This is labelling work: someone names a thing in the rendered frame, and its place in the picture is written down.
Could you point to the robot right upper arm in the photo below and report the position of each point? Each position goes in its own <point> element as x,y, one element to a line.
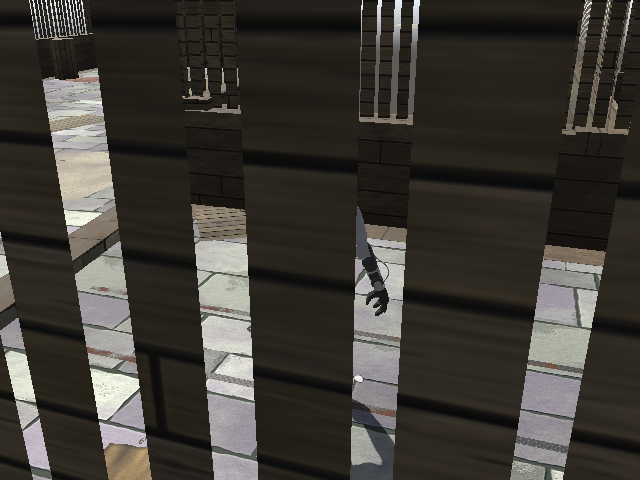
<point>362,250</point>

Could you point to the robot right hand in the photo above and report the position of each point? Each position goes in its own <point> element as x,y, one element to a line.
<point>383,300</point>

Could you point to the robot right forearm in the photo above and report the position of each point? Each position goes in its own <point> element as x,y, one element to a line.
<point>373,271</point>

